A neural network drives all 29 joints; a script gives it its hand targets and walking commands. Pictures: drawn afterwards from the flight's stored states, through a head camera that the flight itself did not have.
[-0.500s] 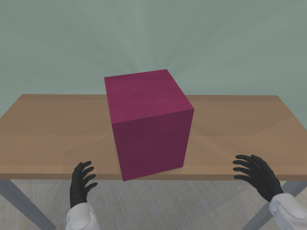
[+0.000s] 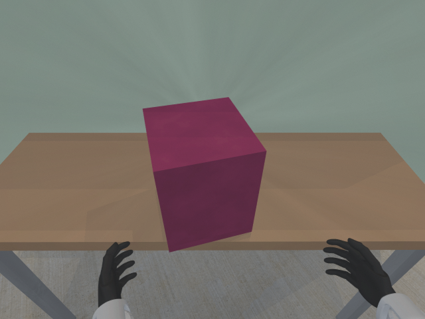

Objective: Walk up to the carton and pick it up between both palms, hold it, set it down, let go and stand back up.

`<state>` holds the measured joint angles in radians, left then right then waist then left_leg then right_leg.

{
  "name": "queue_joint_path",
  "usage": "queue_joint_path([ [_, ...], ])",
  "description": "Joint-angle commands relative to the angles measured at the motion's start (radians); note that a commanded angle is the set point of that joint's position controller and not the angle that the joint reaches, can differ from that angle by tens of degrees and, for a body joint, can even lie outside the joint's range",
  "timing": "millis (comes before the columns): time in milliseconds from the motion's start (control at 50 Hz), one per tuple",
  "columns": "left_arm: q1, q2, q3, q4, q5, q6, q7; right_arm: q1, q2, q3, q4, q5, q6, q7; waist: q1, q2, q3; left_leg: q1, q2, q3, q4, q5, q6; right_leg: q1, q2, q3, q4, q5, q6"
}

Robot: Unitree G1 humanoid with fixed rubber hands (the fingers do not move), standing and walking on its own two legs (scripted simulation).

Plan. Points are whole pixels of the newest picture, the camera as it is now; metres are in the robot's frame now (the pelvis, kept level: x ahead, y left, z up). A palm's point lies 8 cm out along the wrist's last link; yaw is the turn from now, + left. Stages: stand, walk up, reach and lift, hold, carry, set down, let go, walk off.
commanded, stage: set down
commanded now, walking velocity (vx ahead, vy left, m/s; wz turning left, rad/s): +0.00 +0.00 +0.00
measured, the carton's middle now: (199, 172) +0.45 +0.05 +0.06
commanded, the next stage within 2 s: let go in 1.74 s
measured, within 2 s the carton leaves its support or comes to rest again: neither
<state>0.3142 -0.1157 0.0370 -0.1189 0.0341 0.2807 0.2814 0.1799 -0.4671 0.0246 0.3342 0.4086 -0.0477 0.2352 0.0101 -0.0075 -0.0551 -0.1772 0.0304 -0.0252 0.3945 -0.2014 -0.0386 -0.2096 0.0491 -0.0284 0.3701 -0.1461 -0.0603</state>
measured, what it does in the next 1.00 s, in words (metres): stands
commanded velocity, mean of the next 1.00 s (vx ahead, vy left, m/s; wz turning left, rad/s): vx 0.00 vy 0.00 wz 0.00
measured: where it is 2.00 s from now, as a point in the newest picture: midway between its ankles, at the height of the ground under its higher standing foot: outside the picture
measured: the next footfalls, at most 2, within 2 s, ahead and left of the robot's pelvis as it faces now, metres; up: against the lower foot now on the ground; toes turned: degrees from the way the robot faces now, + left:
none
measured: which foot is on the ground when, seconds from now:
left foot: down 0.00-1.00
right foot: down 0.00-1.00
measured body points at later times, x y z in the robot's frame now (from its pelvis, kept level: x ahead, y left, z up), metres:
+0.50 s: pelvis +0.02 +0.00 +0.00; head +0.01 +0.01 +0.45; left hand +0.22 +0.19 +0.01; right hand +0.23 -0.23 -0.01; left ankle +0.01 +0.14 -0.74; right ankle +0.03 -0.08 -0.74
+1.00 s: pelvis +0.03 +0.00 +0.00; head +0.03 +0.01 +0.45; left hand +0.21 +0.21 -0.04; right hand +0.21 -0.22 -0.04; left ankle +0.01 +0.14 -0.74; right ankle +0.03 -0.08 -0.74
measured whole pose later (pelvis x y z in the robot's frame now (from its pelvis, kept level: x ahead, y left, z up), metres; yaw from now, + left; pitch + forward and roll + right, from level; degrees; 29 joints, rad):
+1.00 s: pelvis +0.03 +0.00 +0.00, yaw +0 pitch +1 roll +0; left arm 0.35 0.04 0.04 0.11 0.03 0.19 0.10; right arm 0.30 -0.24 0.02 0.37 0.16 -0.09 0.09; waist 0.01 -0.01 -0.03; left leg -0.17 0.03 -0.03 0.39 -0.24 -0.03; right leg -0.20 0.05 -0.03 0.37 -0.19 -0.05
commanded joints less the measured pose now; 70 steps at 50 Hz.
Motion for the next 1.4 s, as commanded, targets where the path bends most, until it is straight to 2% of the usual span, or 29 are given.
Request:
queue_joint_path([
  [0,-0.174,0.133,-0.118,-0.240,-0.028,-0.055,-0.018,-0.118,-0.187,-0.158,-0.270,-0.057,-0.032,-0.011,-0.008,-0.162,0.010,-0.023,-0.027,0.028,-0.102,-0.051,0.040,0.093,-0.085,0.177,-0.144,-0.295,-0.016],
  [100,-0.182,0.145,-0.110,-0.155,-0.034,-0.035,-0.034,-0.109,-0.151,-0.168,-0.257,-0.088,-0.013,-0.024,-0.004,-0.165,0.034,-0.030,-0.029,0.031,-0.110,-0.076,0.047,0.081,-0.099,0.188,-0.162,-0.351,-0.011],
  [240,-0.153,0.168,-0.077,-0.066,-0.021,-0.005,-0.069,-0.070,-0.104,-0.160,-0.250,-0.132,0.008,-0.054,-0.002,-0.172,0.048,-0.010,-0.038,0.042,-0.114,-0.005,0.050,0.112,-0.098,0.175,-0.164,-0.275,0.000],
  [380,-0.085,0.197,-0.053,-0.017,-0.013,-0.014,-0.101,-0.004,-0.067,-0.143,-0.228,-0.166,-0.002,-0.083,0.002,-0.161,0.042,0.004,-0.052,0.057,-0.098,0.103,0.042,0.156,-0.082,0.146,-0.131,-0.104,0.006],
  [520,0.003,0.221,-0.039,0.001,-0.007,-0.072,-0.127,0.076,-0.038,-0.117,-0.194,-0.195,-0.050,-0.106,0.001,-0.138,0.026,-0.001,-0.065,0.064,-0.084,0.199,0.025,0.202,-0.062,0.111,-0.081,0.152,0.013],
  [580,0.014,0.236,-0.038,0.008,-0.007,-0.103,-0.133,0.088,-0.025,-0.106,-0.183,-0.202,-0.075,-0.111,0.000,-0.125,0.024,-0.001,-0.065,0.060,-0.080,0.213,0.019,0.201,-0.056,0.101,-0.068,0.206,0.013],
  [660,0.004,0.263,-0.034,0.072,-0.011,-0.126,-0.150,0.091,0.011,-0.096,-0.132,-0.228,-0.088,-0.120,-0.004,-0.119,0.049,-0.006,-0.066,0.064,-0.076,0.182,0.020,0.185,-0.062,0.104,-0.074,0.179,0.013],
  [720,-0.007,0.274,-0.034,0.075,-0.022,-0.144,-0.156,0.087,0.026,-0.093,-0.123,-0.237,-0.097,-0.124,-0.003,-0.117,0.043,-0.003,-0.064,0.067,-0.078,0.169,0.020,0.182,-0.064,0.105,-0.072,0.163,0.015],
  [840,-0.022,0.298,-0.028,0.152,-0.023,-0.144,-0.176,0.083,0.066,-0.086,-0.051,-0.269,-0.088,-0.139,-0.008,-0.108,0.080,-0.001,-0.061,0.073,-0.081,0.132,0.025,0.168,-0.075,0.108,-0.081,0.104,0.019],
  [980,-0.061,0.329,-0.018,0.175,-0.030,-0.140,-0.192,0.046,0.099,-0.096,-0.047,-0.298,-0.090,-0.160,0.004,-0.095,0.086,0.005,-0.055,0.077,-0.079,0.112,0.031,0.157,-0.077,0.100,-0.079,0.049,0.024],
  [1080,-0.086,0.347,-0.004,0.241,-0.034,-0.131,-0.211,0.032,0.127,-0.087,-0.020,-0.325,-0.089,-0.176,0.003,-0.103,0.103,-0.002,-0.055,0.081,-0.080,0.083,0.037,0.154,-0.086,0.107,-0.080,0.015,0.035],
  [1140,-0.094,0.364,0.007,0.238,-0.038,-0.133,-0.218,0.027,0.135,-0.083,-0.022,-0.332,-0.093,-0.185,0.010,-0.099,0.104,-0.001,-0.055,0.084,-0.081,0.091,0.039,0.159,-0.086,0.102,-0.076,0.021,0.039],
  [1220,-0.103,0.378,0.014,0.284,-0.042,-0.128,-0.234,0.029,0.160,-0.075,0.012,-0.348,-0.091,-0.198,0.002,-0.095,0.108,0.001,-0.056,0.087,-0.080,0.077,0.040,0.163,-0.092,0.101,-0.076,0.016,0.047],
  [1380,-0.106,0.417,0.041,0.314,-0.042,-0.147,-0.252,0.021,0.184,-0.063,0.033,-0.370,-0.125,-0.221,0.011,-0.082,0.068,-0.006,-0.056,0.092,-0.074,0.099,0.041,0.189,-0.090,0.087,-0.053,0.092,0.059],
])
